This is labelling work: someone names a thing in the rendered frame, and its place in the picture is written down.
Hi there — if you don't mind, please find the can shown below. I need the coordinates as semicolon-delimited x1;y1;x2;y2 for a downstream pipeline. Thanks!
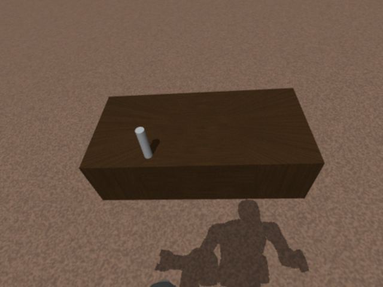
135;127;153;158

